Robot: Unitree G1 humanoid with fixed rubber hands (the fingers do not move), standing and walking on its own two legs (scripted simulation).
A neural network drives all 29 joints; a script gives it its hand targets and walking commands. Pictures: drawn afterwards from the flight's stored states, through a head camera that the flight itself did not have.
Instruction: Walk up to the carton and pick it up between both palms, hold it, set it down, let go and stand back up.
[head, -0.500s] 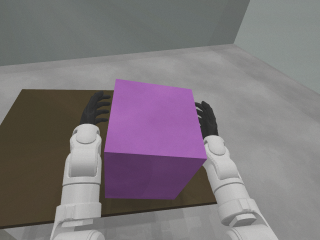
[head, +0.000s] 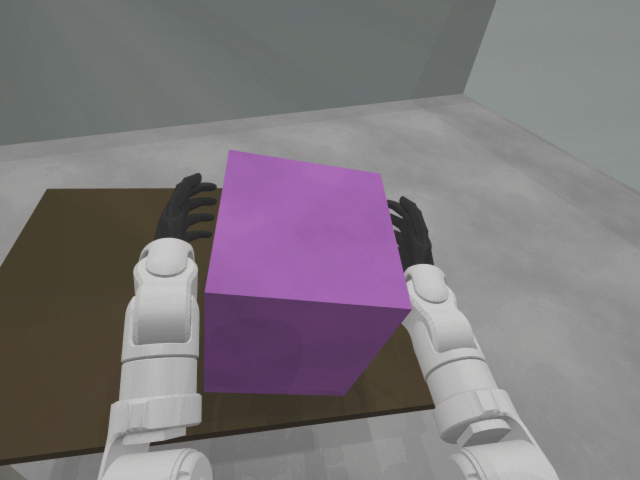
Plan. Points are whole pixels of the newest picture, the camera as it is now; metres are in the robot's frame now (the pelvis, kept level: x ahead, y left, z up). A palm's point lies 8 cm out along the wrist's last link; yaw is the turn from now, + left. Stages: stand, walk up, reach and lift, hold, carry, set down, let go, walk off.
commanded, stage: reach and lift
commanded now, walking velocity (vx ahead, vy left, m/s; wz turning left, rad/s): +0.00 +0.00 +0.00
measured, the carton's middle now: (291, 283) +0.37 +0.01 +0.08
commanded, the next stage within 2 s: hold in 0.68 s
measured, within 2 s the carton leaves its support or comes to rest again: neither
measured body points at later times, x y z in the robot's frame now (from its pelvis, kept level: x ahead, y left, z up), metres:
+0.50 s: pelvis +0.00 +0.00 +0.00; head -0.03 +0.03 +0.45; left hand +0.38 +0.15 +0.17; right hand +0.37 -0.14 +0.15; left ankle +0.04 +0.11 -0.75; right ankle -0.01 -0.10 -0.75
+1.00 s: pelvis -0.01 -0.01 +0.00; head -0.05 +0.03 +0.45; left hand +0.36 +0.16 +0.19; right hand +0.37 -0.14 +0.18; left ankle +0.04 +0.11 -0.75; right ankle -0.01 -0.10 -0.75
